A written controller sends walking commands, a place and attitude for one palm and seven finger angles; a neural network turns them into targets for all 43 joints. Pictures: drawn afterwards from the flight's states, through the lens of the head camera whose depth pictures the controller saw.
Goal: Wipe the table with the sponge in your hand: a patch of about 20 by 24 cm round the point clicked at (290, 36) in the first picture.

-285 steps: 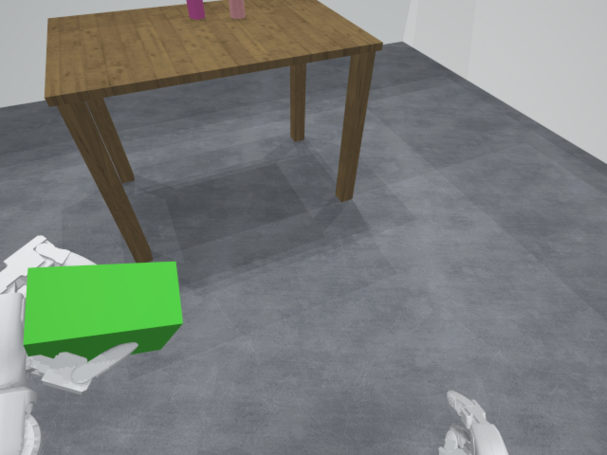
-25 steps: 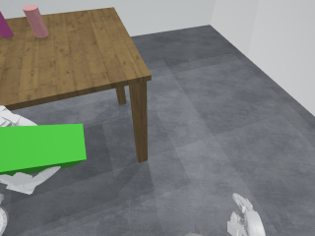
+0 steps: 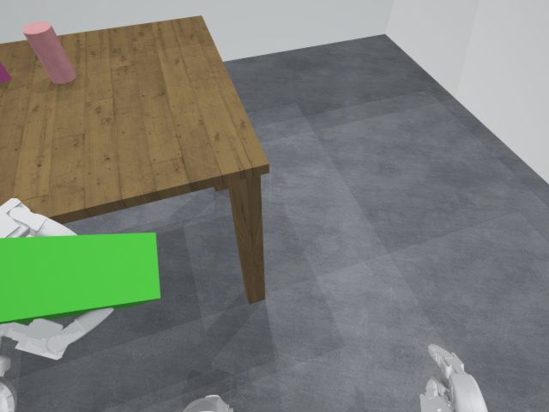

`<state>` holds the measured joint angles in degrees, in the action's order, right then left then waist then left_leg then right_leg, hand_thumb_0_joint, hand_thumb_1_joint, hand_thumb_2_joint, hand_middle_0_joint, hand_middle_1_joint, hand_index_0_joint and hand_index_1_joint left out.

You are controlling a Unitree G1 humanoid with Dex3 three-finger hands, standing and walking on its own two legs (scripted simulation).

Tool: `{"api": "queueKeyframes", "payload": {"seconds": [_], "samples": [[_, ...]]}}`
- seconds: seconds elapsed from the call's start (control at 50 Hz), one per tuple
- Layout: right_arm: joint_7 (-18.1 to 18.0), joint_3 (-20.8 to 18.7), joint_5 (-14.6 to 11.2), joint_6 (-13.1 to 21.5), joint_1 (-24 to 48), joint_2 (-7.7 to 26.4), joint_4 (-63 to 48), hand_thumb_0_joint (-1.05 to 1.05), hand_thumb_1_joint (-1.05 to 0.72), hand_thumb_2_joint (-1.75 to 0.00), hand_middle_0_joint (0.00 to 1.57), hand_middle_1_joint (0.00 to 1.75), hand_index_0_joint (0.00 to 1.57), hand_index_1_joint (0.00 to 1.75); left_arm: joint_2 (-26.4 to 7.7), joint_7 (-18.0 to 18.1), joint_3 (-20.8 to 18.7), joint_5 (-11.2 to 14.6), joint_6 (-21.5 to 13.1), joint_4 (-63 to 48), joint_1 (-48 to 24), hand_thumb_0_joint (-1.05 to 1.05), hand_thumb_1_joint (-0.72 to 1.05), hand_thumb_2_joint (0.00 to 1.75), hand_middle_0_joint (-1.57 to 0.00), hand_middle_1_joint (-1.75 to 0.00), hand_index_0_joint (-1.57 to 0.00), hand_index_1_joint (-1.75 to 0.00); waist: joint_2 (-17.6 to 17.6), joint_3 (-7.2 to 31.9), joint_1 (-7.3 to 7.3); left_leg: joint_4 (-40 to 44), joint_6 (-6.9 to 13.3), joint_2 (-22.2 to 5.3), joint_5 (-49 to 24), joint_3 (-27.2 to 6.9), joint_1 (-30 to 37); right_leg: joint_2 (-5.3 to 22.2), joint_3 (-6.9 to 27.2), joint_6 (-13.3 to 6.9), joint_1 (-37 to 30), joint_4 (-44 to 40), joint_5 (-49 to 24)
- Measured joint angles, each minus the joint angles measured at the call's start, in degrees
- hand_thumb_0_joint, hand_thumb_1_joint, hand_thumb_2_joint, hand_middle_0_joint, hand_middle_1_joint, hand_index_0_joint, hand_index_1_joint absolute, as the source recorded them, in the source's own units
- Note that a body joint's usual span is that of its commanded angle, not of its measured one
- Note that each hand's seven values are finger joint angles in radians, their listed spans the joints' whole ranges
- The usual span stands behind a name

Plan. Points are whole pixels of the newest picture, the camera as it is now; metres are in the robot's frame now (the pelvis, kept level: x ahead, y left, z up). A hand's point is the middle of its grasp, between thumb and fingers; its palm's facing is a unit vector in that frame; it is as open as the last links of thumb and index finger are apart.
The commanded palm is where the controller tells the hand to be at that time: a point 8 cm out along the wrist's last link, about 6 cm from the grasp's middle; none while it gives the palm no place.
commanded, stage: take the last steps up to it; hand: left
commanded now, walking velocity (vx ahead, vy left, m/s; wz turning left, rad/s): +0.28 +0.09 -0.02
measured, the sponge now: (103, 277) +0.23 +0.20 +0.15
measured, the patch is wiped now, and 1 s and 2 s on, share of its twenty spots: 0.00 0.00 0.00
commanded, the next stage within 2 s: come to a stop and stand still in 0.56 s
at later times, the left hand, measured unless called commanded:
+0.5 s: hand (103, 189) +0.33 +0.23 +0.17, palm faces +0.42 -0.78 -0.46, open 10.1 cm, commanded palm +0.27 +0.27 +0.18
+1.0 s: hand (112, 154) +0.38 +0.23 +0.18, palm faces +0.35 -0.83 -0.42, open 10.1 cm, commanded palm +0.32 +0.28 +0.18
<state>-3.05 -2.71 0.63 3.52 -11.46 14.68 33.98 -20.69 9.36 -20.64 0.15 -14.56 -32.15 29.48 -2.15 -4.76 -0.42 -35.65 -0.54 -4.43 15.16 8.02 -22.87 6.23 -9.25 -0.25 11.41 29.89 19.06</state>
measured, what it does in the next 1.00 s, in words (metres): walks ahead: left foot, then right foot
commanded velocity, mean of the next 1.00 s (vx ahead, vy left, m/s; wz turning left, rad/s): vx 0.08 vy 0.02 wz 0.01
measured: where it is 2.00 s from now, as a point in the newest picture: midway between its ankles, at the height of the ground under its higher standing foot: outside the picture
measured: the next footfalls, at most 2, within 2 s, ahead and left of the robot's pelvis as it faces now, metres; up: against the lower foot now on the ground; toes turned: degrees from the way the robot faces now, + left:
left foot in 0.04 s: +0.11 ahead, +0.15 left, +0.00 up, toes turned +9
right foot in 0.36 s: +0.16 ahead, -0.10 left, +0.00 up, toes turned -11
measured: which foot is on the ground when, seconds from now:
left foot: up 0.00-0.02, down 0.04-0.36, up 0.38-0.70, down 0.72-1.00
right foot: down 0.00-0.04, up 0.06-0.34, down 0.36-0.74, up 0.76-1.00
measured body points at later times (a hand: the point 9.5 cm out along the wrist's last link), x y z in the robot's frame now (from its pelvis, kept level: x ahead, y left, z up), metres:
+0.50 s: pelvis +0.11 -0.01 -0.01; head +0.14 -0.04 +0.44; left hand +0.30 +0.27 +0.19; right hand +0.26 -0.23 -0.13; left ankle +0.07 +0.12 -0.66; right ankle +0.12 -0.10 -0.74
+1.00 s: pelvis +0.16 +0.00 +0.00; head +0.19 +0.01 +0.45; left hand +0.35 +0.27 +0.20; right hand +0.34 -0.18 -0.08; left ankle +0.19 +0.14 -0.74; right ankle +0.15 -0.10 -0.72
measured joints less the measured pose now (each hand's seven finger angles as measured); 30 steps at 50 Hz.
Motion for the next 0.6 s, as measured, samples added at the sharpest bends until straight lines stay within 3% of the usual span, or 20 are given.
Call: {"api": "queueKeyframes", "payload": {"seconds": [0.06, 0.12, 0.18, 0.26, 0.34, 0.38, 0.42, 0.46, 0.5, 0.6], "samples": [[-0.64, -0.7, -0.34, 0.41, -0.22, 0.42, -1.61, 0.01, -0.91, -0.9, 0.2, 0.3, 0.2, 0.3, -1.14, 0.68, -1.14, 0.35, -0.36, -1.39, -0.98, -0.01, -0.5, 1.0, -0.76, -1.33, -0.76, -1.34, 0.26, 0.81, -0.33, 6.34, 1.1, 0.51, -5.6, 1.1, 4.41, 0.38, 1.37, 1.04, 1.63, 8.1, 4.92], [-0.72, -0.38, -0.72, 0.57, 1.49, -2.55, -0.73, 0.01, -0.91, -0.9, 0.2, 0.3, 0.2, 0.3, -2.61, 0.51, -2.07, 0.63, -0.47, 2.97, -5.65, -0.01, -0.5, 1.0, -0.75, -1.33, -0.76, -1.34, -1.04, 0.89, 0.17, 1.59, 1.05, 0.94, -1.26, 1.36, 3.96, -0.78, 5.7, 0.94, 8.52, 26.72, 12.33], [0.18, 1.55, -1.11, 1.28, 1.82, -5.35, -0.07, 0.01, -0.91, -0.9, 0.2, 0.3, 0.2, 0.3, -2.29, -0.02, -2.29, 0.9, 1.01, 4.35, -6.35, -0.01, -0.5, 1.0, -0.75, -1.33, -0.76, -1.34, -0.39, 2.12, 0.84, 2.99, 0.78, 0.2, -0.2, 0.87, 5.1, -1.8, 5.29, 1.48, 14.25, 33.84, 10.56], [0.99, 3.88, -0.91, 2.63, 0.45, -7.49, -0.16, 0.01, -0.91, -0.9, 0.2, 0.3, 0.2, 0.3, -0.73, -0.59, -0.97, 1.14, 1.23, 1.05, -2.76, -0.01, -0.5, 1.0, -0.75, -1.33, -0.76, -1.34, 1.28, 2.67, 0.55, 5.67, -0.25, -0.87, -0.31, 0.74, 7.25, -1.53, 2.72, 1.94, 15.38, 23.96, 5.63], [0.51, 5.08, -0.75, 2.6, -1.23, -7.92, 0.2, 0.01, -0.91, -0.9, 0.2, 0.3, 0.21, 0.3, -1.53, -0.77, -0.48, 0.96, 1.06, 0.86, -0.67, -0.01, -0.5, 1.0, -0.75, -1.33, -0.76, -1.34, 3.2, 2.62, -0.37, 3.58, -1.72, -1.67, 2.31, 0.17, 8.27, -2.48, 0.31, 2.08, 9.9, 8.04, 1.21], [0.15, 4.97, -0.75, 1.74, -1.25, -7.1, 1.01, 0.01, -0.9, -0.9, 0.2, 0.3, 0.21, 0.3, -1.73, -0.76, -0.51, 0.48, 1.3, 2.53, -1.82, -0.01, -0.5, 1.0, -0.75, -1.34, -0.76, -1.34, 4.45, 2.44, -0.77, -3.13, -1.0, -1.99, 6.57, -1.02, 6.34, -2.97, -0.35, -0.97, 8.62, 6.14, -3.37], [0.22, 4.37, -0.69, 0.6, -0.24, -5.54, 3.28, 0.01, -0.9, -0.9, 0.2, 0.3, 0.21, 0.3, -0.43, -0.97, 0.17, 0.62, 1.93, 5.01, -4.1, -0.01, -0.5, 1.0, -0.75, -1.34, -0.76, -1.34, 5.02, 1.98, -1.14, -15.42, -0.6, -0.2, 10.73, -3.63, 2.15, -2.65, -0.66, -2.65, 8.32, 7.87, -1.44], [0.41, 3.89, -0.63, -0.36, 0.71, -4.01, 4.88, 0.01, -0.91, -0.9, 0.2, 0.3, 0.21, 0.3, 0.98, -0.99, 0.25, 0.86, 2.14, 6.7, -5.2, -0.01, -0.5, 1.0, -0.75, -1.34, -0.76, -1.34, 4.56, 1.46, -1.01, -25.69, -0.91, 1.45, 10.34, -4.7, -1.85, -2.15, -0.57, -2.85, 6.82, 6.49, -0.61], [0.41, 3.39, -0.48, -1.01, 1.28, -2.72, 5.07, 0.01, -0.91, -0.9, 0.2, 0.3, 0.21, 0.3, 1.87, -0.84, 0.07, 0.68, 1.74, 7.23, -4.61, -0.01, -0.5, 1.0, -0.75, -1.34, -0.76, -1.34, 3.98, 1.09, -0.3, -29.32, -1.27, 1.77, 8.54, -4.62, -4.66, -1.9, -0.66, -2.13, 5.08, 3.57, -1.62], [0.23, 1.5, -0.08, -1.25, 1.29, -0.72, 1.97, 0.01, -0.91, -0.9, 0.2, 0.3, 0.21, 0.3, 1.18, -0.46, 0.2, 0.21, 0.67, 3.56, -0.98, -0.01, -0.5, 1.0, -0.75, -1.34, -0.76, -1.34, 1.21, 0.17, 0.89, -13.88, -1.03, 0.97, 4.57, -1.93, -3.98, -1.04, -0.27, -1.77, 2.42, -1.09, -2.93]]}}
